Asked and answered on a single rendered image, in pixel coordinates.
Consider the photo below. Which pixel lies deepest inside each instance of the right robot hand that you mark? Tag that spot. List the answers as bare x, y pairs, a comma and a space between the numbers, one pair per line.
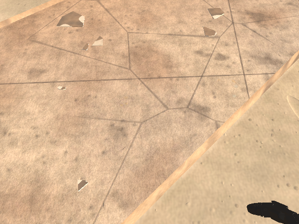
277, 211

